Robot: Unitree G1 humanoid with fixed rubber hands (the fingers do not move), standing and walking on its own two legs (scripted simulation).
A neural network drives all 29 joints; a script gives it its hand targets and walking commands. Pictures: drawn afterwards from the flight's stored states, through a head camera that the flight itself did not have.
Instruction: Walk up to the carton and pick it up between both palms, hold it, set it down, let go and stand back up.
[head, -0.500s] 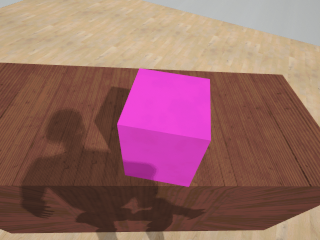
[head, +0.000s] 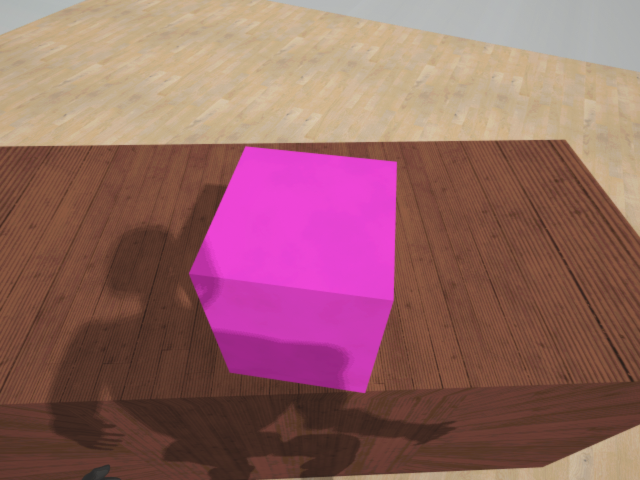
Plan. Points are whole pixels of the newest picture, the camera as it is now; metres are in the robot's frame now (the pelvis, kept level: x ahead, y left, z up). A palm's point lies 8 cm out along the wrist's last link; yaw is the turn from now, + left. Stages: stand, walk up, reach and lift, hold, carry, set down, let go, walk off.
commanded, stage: walk up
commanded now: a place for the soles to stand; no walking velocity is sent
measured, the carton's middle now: (307, 274) +0.39 +0.03 +0.03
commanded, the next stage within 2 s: reach and lift in 1.34 s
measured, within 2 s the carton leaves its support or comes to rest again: neither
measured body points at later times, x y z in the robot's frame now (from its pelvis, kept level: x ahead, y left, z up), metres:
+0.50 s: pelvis -0.01 -0.01 +0.01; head +0.02 +0.00 +0.46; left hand +0.13 +0.31 -0.10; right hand +0.11 -0.34 -0.09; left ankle -0.01 +0.12 -0.72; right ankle +0.03 -0.12 -0.72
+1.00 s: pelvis -0.01 -0.01 +0.01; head +0.00 -0.01 +0.46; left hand +0.12 +0.31 -0.09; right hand +0.10 -0.34 -0.08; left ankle -0.01 +0.12 -0.72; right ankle +0.03 -0.12 -0.72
